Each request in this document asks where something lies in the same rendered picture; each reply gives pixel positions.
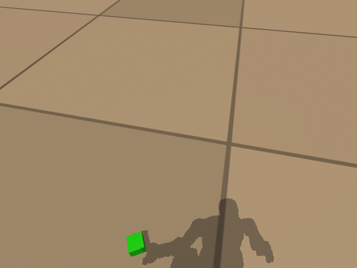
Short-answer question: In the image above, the cube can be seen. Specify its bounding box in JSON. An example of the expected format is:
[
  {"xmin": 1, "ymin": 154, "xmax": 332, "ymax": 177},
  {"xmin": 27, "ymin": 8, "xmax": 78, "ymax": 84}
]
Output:
[{"xmin": 126, "ymin": 232, "xmax": 146, "ymax": 257}]

